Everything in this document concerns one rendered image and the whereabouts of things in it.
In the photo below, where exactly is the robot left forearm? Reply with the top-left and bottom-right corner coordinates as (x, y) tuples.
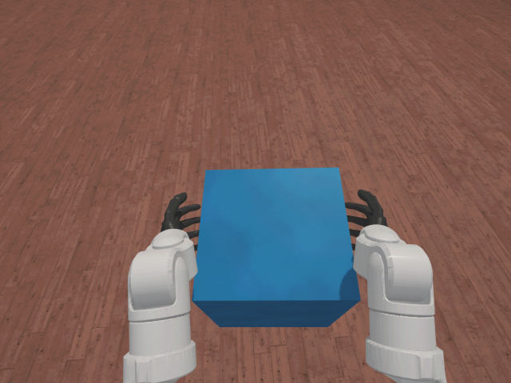
(123, 229), (198, 383)

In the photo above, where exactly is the robot right forearm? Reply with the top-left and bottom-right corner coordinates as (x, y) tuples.
(353, 224), (447, 383)

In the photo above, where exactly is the right robot hand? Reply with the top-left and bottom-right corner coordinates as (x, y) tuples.
(345, 189), (388, 251)

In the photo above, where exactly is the left robot hand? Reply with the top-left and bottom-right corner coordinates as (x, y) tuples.
(160, 192), (200, 251)

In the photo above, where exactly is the carton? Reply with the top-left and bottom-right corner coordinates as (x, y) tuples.
(192, 168), (361, 327)

